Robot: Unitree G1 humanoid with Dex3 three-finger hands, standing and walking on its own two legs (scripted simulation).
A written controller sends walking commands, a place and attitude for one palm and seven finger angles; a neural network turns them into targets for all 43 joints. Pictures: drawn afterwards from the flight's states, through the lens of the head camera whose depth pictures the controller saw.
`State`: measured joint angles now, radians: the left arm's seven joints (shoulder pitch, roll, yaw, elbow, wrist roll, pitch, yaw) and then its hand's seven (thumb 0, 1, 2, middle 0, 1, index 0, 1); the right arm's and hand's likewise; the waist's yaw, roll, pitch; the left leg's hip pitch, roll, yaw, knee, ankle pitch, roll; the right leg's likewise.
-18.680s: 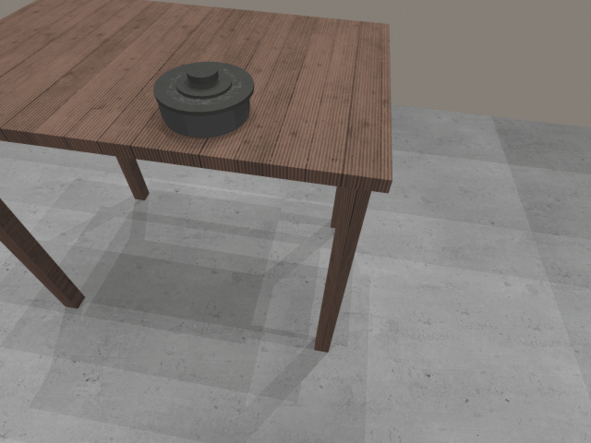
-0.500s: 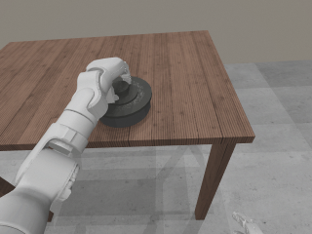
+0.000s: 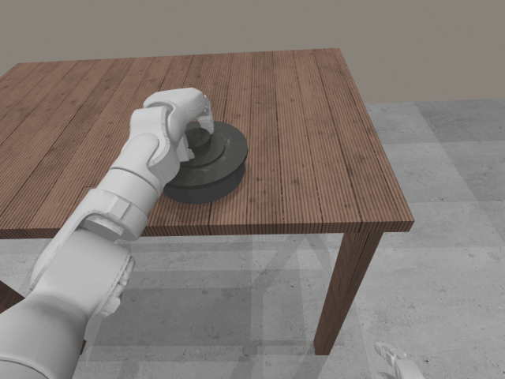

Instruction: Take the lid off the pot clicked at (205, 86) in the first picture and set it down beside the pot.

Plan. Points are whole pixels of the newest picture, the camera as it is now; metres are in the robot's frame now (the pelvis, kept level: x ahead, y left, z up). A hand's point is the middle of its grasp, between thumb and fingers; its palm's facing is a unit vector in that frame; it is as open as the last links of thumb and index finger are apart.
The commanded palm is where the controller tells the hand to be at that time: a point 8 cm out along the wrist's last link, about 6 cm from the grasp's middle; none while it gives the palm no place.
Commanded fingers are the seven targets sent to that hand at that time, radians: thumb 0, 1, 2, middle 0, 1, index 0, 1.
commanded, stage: close the fingers and squeeze the knob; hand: left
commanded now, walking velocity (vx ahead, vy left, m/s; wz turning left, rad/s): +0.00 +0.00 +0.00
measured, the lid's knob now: (195, 140) +0.47 +0.11 +0.16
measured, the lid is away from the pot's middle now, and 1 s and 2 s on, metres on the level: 0.01 0.00 0.01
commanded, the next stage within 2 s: lift the lid straight up in 0.22 s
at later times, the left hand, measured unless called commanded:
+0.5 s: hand (184, 140) +0.44 +0.12 +0.18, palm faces -0.28 -0.06 -0.96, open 8.9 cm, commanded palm +0.42 +0.12 +0.25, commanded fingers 0.00 0.41 1.23 -0.97 -0.98 -0.82 -0.86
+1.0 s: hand (179, 122) +0.44 +0.12 +0.21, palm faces -0.24 -0.07 -0.97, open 8.9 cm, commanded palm +0.42 +0.13 +0.29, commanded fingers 0.00 0.41 1.23 -0.98 -0.98 -0.82 -0.86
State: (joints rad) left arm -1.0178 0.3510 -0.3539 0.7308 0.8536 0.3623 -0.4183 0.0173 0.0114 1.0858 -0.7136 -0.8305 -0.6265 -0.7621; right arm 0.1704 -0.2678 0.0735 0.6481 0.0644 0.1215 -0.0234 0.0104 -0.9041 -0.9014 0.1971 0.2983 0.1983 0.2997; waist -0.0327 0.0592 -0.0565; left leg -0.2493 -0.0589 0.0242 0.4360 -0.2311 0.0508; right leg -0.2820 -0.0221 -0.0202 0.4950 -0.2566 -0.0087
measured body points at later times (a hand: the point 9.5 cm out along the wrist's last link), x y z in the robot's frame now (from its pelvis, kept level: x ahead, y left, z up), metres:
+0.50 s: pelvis +0.00 +0.00 +0.00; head +0.00 -0.03 +0.45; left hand +0.45 +0.12 +0.23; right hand +0.14 -0.24 -0.12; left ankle +0.00 +0.09 -0.74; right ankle +0.00 -0.11 -0.74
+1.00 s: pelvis +0.00 +0.00 +0.00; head +0.00 -0.03 +0.45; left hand +0.45 +0.12 +0.26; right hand +0.16 -0.23 -0.12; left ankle +0.00 +0.09 -0.74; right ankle +0.00 -0.11 -0.74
